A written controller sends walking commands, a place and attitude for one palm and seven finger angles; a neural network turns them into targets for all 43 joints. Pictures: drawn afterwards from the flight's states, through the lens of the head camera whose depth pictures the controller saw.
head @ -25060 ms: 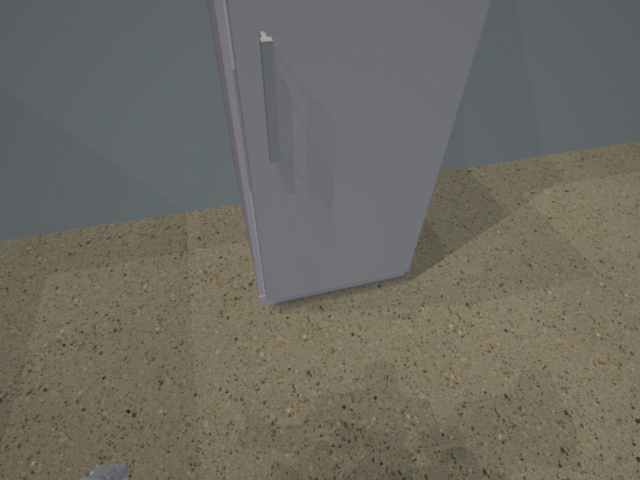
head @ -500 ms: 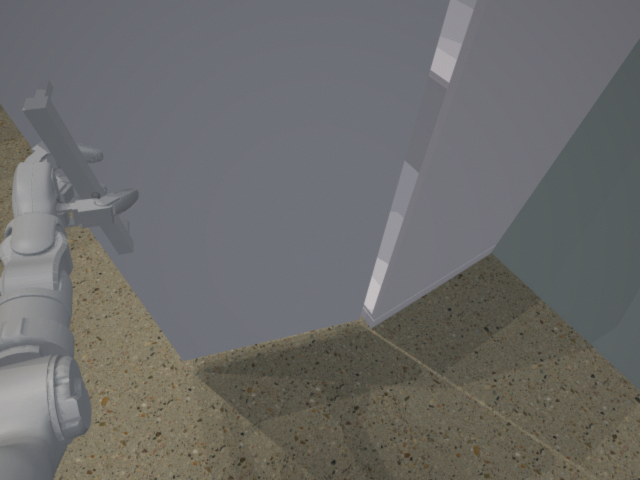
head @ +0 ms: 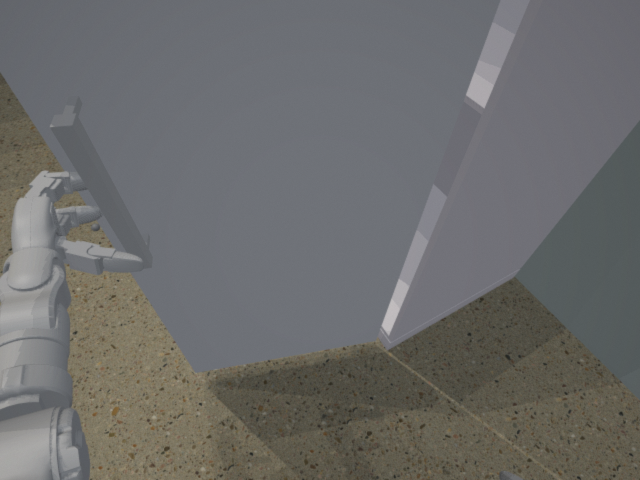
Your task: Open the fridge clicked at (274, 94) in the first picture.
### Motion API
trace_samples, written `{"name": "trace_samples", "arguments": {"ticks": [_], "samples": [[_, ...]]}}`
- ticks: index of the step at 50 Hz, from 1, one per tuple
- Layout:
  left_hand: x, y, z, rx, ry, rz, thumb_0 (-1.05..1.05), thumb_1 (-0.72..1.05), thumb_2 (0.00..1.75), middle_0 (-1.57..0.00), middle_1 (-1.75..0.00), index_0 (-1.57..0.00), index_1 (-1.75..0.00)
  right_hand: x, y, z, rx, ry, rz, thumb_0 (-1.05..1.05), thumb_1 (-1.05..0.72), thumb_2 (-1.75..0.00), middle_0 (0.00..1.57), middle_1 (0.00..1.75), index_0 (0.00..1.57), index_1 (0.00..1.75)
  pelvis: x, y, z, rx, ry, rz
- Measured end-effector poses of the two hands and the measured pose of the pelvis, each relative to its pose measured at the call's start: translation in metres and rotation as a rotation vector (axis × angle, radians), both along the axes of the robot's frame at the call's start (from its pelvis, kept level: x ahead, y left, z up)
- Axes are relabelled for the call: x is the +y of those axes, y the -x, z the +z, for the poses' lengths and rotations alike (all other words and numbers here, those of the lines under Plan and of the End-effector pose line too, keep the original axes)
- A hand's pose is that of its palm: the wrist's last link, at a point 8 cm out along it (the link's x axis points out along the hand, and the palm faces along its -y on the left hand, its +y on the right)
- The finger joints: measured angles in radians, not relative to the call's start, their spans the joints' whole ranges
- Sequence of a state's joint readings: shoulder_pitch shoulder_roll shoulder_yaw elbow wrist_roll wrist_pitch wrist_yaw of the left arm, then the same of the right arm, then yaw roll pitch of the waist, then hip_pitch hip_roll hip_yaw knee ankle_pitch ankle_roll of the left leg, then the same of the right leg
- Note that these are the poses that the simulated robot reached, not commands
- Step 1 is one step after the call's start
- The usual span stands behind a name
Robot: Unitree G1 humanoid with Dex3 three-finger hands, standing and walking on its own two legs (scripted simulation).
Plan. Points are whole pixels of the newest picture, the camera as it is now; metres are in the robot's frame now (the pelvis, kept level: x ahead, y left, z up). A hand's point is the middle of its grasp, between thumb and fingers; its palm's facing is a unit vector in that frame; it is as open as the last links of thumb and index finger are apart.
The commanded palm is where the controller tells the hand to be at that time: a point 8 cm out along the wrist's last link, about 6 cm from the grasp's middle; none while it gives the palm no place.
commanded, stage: slip the hand off the handle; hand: left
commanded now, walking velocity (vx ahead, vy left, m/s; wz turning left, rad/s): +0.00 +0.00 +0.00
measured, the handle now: (114, 195) +0.45 +0.29 +0.09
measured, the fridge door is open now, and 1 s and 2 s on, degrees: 71 71 71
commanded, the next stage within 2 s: draw the hand back to the body in 1.70 s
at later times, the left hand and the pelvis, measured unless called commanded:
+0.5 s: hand (42, 231) +0.39 +0.36 +0.08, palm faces +0.37 -0.90 -0.23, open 14.7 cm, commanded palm +0.34 +0.40 +0.10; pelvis -0.01 +0.00 -0.01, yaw +0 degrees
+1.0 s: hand (27, 292) +0.30 +0.34 +0.08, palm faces +0.36 -0.91 -0.23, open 14.7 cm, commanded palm +0.25 +0.37 +0.10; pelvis -0.01 +0.01 +0.00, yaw +1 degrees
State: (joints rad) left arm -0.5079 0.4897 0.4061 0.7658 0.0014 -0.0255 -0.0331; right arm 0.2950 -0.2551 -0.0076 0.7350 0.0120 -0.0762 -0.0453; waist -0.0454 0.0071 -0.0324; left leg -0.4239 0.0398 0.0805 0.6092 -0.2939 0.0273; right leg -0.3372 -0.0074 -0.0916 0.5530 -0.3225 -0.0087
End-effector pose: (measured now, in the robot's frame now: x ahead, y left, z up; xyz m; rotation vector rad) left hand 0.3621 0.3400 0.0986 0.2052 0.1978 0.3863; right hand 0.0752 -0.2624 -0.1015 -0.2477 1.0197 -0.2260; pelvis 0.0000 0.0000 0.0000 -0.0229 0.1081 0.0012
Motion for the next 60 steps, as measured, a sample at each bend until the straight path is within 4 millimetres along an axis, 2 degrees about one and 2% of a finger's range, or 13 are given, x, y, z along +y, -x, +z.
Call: {"name": "trace_samples", "arguments": {"ticks": [5,10,16,21,28,32,36,42,49,52,56,60], "samples": [[0.023,0.011,0.000,0.005,-0.011,0.051,-0.01,-0.54,0.20,-0.26,-1.16,-0.30,-1.18,-0.003,0.000,0.001,0.000,0.013,0.012,0.01,-0.90,-0.90,0.21,0.30,0.20,0.30,-0.003,0.003,-0.001,0.006,0.000,0.000],[0.033,0.018,0.000,-0.012,-0.023,0.025,-0.01,-0.55,0.20,-0.25,-1.15,-0.27,-1.16,-0.011,0.012,-0.001,0.045,0.041,0.027,0.01,-0.90,-0.90,0.21,0.30,0.20,0.30,-0.006,0.008,-0.003,0.014,0.005,0.014],[0.041,0.013,-0.007,0.004,0.001,0.010,-0.01,-0.55,0.20,-0.25,-1.15,-0.26,-1.15,-0.021,0.031,0.000,0.097,0.080,0.013,0.01,-0.90,-0.90,0.21,0.30,0.20,0.30,-0.007,0.013,-0.006,0.031,0.011,0.021],[0.050,0.008,-0.003,-0.024,-0.006,0.013,-0.01,-0.55,0.20,-0.25,-1.15,-0.25,-1.15,-0.026,0.049,0.003,0.120,0.098,-0.023,0.01,-0.90,-0.90,0.20,0.30,0.20,0.30,-0.006,0.014,-0.007,0.045,0.012,0.006],[0.071,0.015,-0.001,0.005,-0.015,0.014,-0.01,-0.54,0.20,-0.25,-1.15,-0.25,-1.15,-0.023,0.066,0.003,0.147,0.097,-0.061,0.01,-0.90,-0.90,0.20,0.30,0.20,0.30,-0.001,0.013,-0.009,0.054,0.016,-0.006],[0.072,0.025,-0.005,0.002,-0.025,-0.019,-0.01,-0.54,0.20,-0.25,-1.15,-0.25,-1.15,-0.016,0.066,0.000,0.153,0.084,-0.056,0.01,-0.90,-0.90,0.20,0.30,0.20,0.30,0.004,0.013,-0.010,0.055,0.020,-0.006],[0.066,0.037,-0.013,-0.029,0.005,-0.037,-0.01,-0.55,0.20,-0.25,-1.15,-0.25,-1.15,-0.008,0.053,-0.001,0.121,0.070,-0.043,0.01,-0.90,-0.90,0.20,0.30,0.20,0.30,0.009,0.013,-0.010,0.048,0.022,-0.006],[0.053,0.057,-0.025,-0.034,0.010,-0.024,-0.01,-0.55,0.20,-0.25,-1.15,-0.25,-1.15,0.008,0.014,0.004,-0.005,0.052,0.004,0.01,-0.90,-0.90,0.21,0.30,0.20,0.30,0.013,0.012,-0.009,0.025,0.023,0.001],[0.040,0.092,-0.004,-0.090,-0.030,-0.020,-0.01,-0.55,0.20,-0.25,-1.15,-0.25,-1.15,0.029,-0.037,0.015,-0.180,0.012,0.086,0.01,-0.90,-0.90,0.20,0.30,0.20,0.30,0.015,0.011,-0.004,-0.018,0.022,0.011],[0.041,0.108,-0.002,-0.069,-0.007,0.004,-0.01,-0.55,0.20,-0.25,-1.15,-0.25,-1.15,0.035,-0.054,0.018,-0.230,-0.007,0.120,0.01,-0.90,-0.90,0.21,0.30,0.20,0.30,0.012,0.013,-0.003,-0.034,0.018,0.021],[0.040,0.129,-0.007,-0.010,0.008,0.041,-0.01,-0.55,0.20,-0.25,-1.15,-0.25,-1.15,0.040,-0.070,0.023,-0.279,-0.018,0.163,0.01,-0.90,-0.90,0.21,0.30,0.20,0.30,0.008,0.017,-0.002,-0.053,0.014,0.035],[0.027,0.143,-0.010,-0.009,0.003,0.031,-0.01,-0.55,0.20,-0.25,-1.15,-0.25,-1.15,0.038,-0.078,0.026,-0.305,-0.012,0.200,0.01,-0.90,-0.90,0.21,0.30,0.20,0.30,0.002,0.022,-0.001,-0.068,0.011,0.045]]}}
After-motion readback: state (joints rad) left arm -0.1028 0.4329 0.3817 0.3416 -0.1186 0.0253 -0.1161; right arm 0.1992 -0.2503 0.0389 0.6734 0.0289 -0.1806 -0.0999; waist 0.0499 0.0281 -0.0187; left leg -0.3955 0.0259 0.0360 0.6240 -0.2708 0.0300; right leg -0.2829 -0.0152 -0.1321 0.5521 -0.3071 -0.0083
